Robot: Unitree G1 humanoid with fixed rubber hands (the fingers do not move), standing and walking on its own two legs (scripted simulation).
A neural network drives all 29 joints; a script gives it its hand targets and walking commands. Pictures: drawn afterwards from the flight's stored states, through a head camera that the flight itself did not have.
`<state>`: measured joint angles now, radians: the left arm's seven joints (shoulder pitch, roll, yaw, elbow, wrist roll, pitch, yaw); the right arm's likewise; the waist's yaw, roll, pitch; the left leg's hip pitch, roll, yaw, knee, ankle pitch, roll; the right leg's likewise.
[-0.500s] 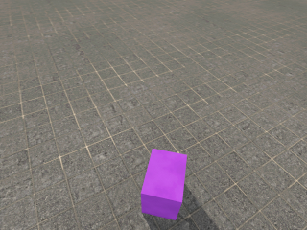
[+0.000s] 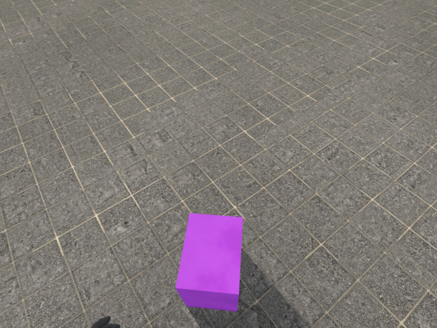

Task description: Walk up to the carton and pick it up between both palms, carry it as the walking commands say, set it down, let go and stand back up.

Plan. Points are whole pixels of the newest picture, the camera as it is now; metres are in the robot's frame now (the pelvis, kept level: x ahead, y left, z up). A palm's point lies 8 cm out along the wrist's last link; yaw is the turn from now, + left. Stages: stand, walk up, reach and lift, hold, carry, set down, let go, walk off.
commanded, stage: walk up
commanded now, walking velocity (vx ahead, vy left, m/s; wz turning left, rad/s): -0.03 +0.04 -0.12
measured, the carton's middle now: (213, 263) +0.44 +0.06 -0.62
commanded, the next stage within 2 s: none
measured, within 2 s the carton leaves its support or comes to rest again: neither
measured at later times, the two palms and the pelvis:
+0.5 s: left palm out of the picture +0.07 +0.28 -0.10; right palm out of the picture +0.04 -0.24 -0.09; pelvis -0.03 +0.03 +0.01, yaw +0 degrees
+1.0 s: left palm out of the picture +0.05 +0.29 -0.11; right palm out of the picture +0.03 -0.21 -0.09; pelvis -0.05 +0.05 +0.01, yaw +0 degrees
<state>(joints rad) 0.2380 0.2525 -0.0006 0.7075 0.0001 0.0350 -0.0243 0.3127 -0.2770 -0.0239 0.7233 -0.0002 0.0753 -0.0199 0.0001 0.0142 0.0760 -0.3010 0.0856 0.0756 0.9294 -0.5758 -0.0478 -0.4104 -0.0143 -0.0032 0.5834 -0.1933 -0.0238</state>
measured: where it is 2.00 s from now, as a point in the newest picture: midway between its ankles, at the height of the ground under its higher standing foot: outside the picture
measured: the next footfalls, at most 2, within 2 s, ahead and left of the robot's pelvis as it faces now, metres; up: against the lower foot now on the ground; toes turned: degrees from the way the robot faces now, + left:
left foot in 0.28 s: +0.04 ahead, +0.11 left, +0.00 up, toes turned +4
right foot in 0.62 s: +0.00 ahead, -0.09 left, +0.00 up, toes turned -2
